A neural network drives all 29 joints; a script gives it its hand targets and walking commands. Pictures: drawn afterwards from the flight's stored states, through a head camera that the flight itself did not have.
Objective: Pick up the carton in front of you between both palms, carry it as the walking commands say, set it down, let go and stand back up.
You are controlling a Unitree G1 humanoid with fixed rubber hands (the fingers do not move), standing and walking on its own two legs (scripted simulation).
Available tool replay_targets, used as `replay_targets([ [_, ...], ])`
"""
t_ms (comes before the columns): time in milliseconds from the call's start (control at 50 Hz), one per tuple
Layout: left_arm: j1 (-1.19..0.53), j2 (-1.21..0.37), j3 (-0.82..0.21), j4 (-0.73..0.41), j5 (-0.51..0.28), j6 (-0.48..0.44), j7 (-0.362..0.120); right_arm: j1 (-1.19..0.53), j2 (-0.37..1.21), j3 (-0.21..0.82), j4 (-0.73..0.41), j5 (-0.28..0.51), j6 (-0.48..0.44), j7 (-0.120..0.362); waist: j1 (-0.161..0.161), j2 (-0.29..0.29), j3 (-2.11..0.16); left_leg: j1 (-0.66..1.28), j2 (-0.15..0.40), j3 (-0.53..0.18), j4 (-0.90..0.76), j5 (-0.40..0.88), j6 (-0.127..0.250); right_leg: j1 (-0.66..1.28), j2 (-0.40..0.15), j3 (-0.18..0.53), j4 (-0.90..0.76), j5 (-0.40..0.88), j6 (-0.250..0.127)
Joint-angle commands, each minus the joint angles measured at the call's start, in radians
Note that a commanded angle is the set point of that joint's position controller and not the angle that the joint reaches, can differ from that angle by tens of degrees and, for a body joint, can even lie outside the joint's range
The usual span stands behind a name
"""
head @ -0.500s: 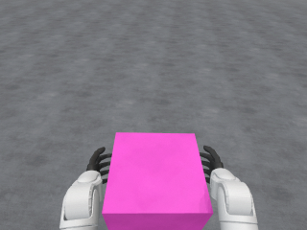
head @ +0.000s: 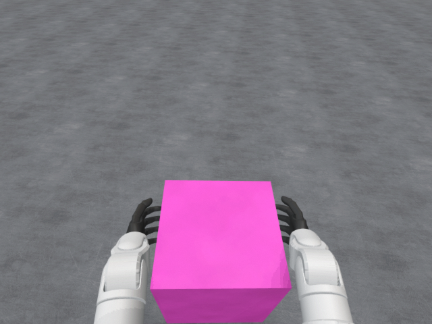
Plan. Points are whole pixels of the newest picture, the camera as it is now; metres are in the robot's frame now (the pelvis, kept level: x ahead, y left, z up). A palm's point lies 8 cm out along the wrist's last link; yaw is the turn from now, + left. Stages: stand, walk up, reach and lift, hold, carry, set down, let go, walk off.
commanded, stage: carry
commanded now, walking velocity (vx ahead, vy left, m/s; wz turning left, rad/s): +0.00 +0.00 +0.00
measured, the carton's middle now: (216, 255) +0.30 +0.00 -0.04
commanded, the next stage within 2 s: hold in 0.50 s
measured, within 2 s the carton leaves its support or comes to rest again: neither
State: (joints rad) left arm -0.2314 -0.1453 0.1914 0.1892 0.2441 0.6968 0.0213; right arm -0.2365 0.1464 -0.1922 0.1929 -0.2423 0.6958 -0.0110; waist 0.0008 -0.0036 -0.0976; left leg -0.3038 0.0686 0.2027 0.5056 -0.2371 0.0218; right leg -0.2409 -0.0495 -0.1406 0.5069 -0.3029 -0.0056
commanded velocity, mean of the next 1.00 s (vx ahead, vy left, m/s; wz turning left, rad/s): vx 0.00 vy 0.00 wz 0.00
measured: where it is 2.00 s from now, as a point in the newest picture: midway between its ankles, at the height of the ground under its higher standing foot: outside the picture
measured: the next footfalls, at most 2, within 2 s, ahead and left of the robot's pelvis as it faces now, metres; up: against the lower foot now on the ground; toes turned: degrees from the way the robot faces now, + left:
none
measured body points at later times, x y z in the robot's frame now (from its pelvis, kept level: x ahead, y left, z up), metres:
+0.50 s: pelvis -0.01 +0.00 +0.00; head -0.03 +0.00 +0.45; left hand +0.29 +0.15 +0.03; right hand +0.29 -0.15 +0.04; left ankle +0.02 +0.10 -0.74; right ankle -0.02 -0.11 -0.74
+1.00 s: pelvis -0.05 +0.00 +0.00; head -0.09 +0.01 +0.45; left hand +0.26 +0.15 +0.04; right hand +0.26 -0.15 +0.04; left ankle +0.02 +0.11 -0.74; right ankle -0.03 -0.12 -0.74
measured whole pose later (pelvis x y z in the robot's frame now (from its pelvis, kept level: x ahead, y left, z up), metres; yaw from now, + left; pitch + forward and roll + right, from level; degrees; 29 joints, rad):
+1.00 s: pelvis -0.05 +0.00 +0.00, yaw -1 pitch -10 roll +0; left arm -0.32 -0.17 0.28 0.29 0.31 0.72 0.00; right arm -0.34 0.17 -0.29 0.33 -0.31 0.69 0.02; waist 0.01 -0.02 0.07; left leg -0.11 -0.01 0.03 0.43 -0.16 0.02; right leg -0.07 0.01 0.00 0.47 -0.23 -0.02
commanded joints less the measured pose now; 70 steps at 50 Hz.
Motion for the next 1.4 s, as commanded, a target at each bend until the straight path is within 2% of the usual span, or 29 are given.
replay_targets([
  [0,-0.429,-0.882,-0.573,-0.083,-0.25,-0.003,-0.217,-0.408,0.886,0.566,-0.07,0.242,-0.002,0.207,0.0,0.005,-0.259,0.149,0.111,-0.118,-0.047,0.254,-0.001,0.04,-0.111,0.098,-0.065,0.247,-0.014],
  [480,-0.438,-0.868,-0.565,-0.088,-0.248,0.007,-0.216,-0.419,0.873,0.556,-0.075,0.239,0.009,0.206,0.0,0.006,-0.237,0.123,0.111,-0.123,-0.061,0.212,-0.001,0.019,-0.11,0.102,-0.074,0.206,-0.016],
  [500,-0.336,-0.889,-0.555,-0.106,-0.247,0.021,-0.224,-0.311,0.904,0.532,-0.073,0.228,0.016,0.212,-0.002,-0.037,-0.125,0.343,-0.146,-0.275,-0.086,0.486,0.014,0.101,0.141,0.226,-0.135,0.471,-0.031],
  [520,-0.352,-0.874,-0.544,-0.132,-0.235,0.006,-0.218,-0.354,0.892,0.539,-0.134,0.223,0.002,0.208,0.0,-0.027,-0.186,0.413,-0.131,-0.298,-0.082,0.553,0.013,0.104,0.122,0.256,-0.124,0.532,-0.028],
  [540,-0.35,-0.858,-0.533,-0.143,-0.228,0.007,-0.216,-0.347,0.864,0.524,-0.12,0.208,0.001,0.21,0.0,-0.009,-0.184,0.42,-0.131,-0.291,-0.103,0.443,0.004,0.113,0.115,0.252,-0.147,0.412,-0.028],
  [580,-0.363,-0.847,-0.535,-0.135,-0.224,0.003,-0.211,-0.348,0.866,0.512,-0.11,0.207,-0.006,0.207,0.0,-0.008,-0.158,0.447,-0.135,-0.298,-0.103,0.524,0.0,0.12,0.121,0.254,-0.149,0.488,-0.018],
  [600,-0.364,-0.847,-0.541,-0.135,-0.229,-0.001,-0.206,-0.349,0.858,0.514,-0.107,0.212,-0.012,0.203,0.0,0.0,-0.17,0.465,-0.135,-0.301,-0.105,0.519,-0.004,0.129,0.125,0.258,-0.155,0.467,-0.017],
  [620,-0.369,-0.836,-0.545,-0.151,-0.227,-0.001,-0.205,-0.334,0.845,0.502,-0.098,0.206,-0.015,0.202,-0.005,0.006,-0.161,0.459,-0.137,-0.292,-0.116,0.454,-0.009,0.134,0.126,0.253,-0.172,0.388,-0.02],
  [700,-0.41,-0.853,-0.542,-0.116,-0.22,-0.006,-0.209,-0.383,0.859,0.493,-0.063,0.203,-0.021,0.207,-0.007,0.013,-0.121,0.437,-0.139,-0.286,-0.132,0.318,-0.008,0.107,0.122,0.249,-0.185,0.269,-0.025],
  [860,-0.473,-0.897,-0.499,-0.031,-0.206,0.005,-0.237,-0.471,0.9,0.47,0.015,0.193,-0.016,0.235,0.0,-0.01,-0.043,0.408,-0.133,-0.279,-0.141,0.093,0.002,0.019,0.1,0.249,-0.205,0.055,-0.038],
  [920,-0.565,-0.907,-0.461,0.024,-0.193,-0.002,-0.253,-0.565,0.908,0.437,0.072,0.178,-0.028,0.248,0.0,-0.023,-0.013,0.412,-0.134,-0.273,-0.125,0.004,0.003,-0.037,0.089,0.247,-0.208,-0.047,-0.052],
  [960,-0.657,-0.91,-0.414,0.091,-0.176,-0.018,-0.269,-0.646,0.915,0.389,0.149,0.153,-0.049,0.257,0.0,-0.044,0.004,0.393,-0.132,-0.274,-0.105,-0.089,0.003,-0.062,0.08,0.248,-0.199,-0.141,-0.064],
  [980,-0.694,-0.909,-0.38,0.135,-0.164,-0.027,-0.275,-0.682,0.909,0.353,0.196,0.129,-0.059,0.262,0.01,-0.029,0.024,0.336,-0.13,-0.274,-0.108,-0.109,0.002,-0.033,0.087,0.237,-0.175,-0.122,-0.067],
  [1020,-0.813,-0.925,-0.327,0.231,-0.14,-0.053,-0.283,-0.797,0.912,0.28,0.283,0.098,-0.094,0.266,0.0,-0.013,0.018,0.334,-0.126,-0.29,-0.098,-0.215,-0.002,-0.074,0.084,0.238,-0.154,-0.214,-0.069],
  [1100,-0.903,-0.886,-0.141,0.412,-0.044,-0.099,-0.257,-0.891,0.839,0.069,0.441,-0.015,-0.143,0.243,-0.015,0.045,0.06,0.196,-0.106,-0.312,-0.096,-0.316,0.002,-0.047,0.11,0.219,-0.06,-0.189,-0.057],
  [1180,-0.87,-0.739,0.053,0.514,0.081,-0.15,-0.214,-0.855,0.703,-0.11,0.507,-0.13,-0.18,0.199,-0.03,0.019,0.073,0.126,-0.13,-0.298,-0.021,-0.259,0.002,-0.158,0.117,0.209,-0.007,-0.168,-0.05],
  [1260,-0.814,-0.6,0.153,0.532,0.155,-0.238,-0.189,-0.824,0.599,-0.166,0.507,-0.17,-0.255,0.173,-0.01,-0.006,0.004,0.002,-0.15,-0.283,0.087,-0.17,0.003,-0.3,0.128,0.2,0.08,-0.133,-0.038],
  [1320,-0.81,-0.577,0.127,0.53,0.154,-0.332,-0.18,-0.827,0.598,-0.123,0.491,-0.145,-0.343,0.172,-0.001,-0.012,-0.079,-0.103,-0.167,-0.265,0.179,-0.051,0.009,-0.395,0.144,0.195,0.157,-0.051,-0.025],
  [1380,-0.833,-0.647,0.022,0.499,0.104,-0.442,-0.177,-0.848,0.676,-0.011,0.468,-0.086,-0.449,0.178,0.008,-0.01,-0.232,-0.168,-0.183,-0.267,0.271,0.057,0.007,-0.461,0.164,0.197,0.245,0.035,-0.009],
])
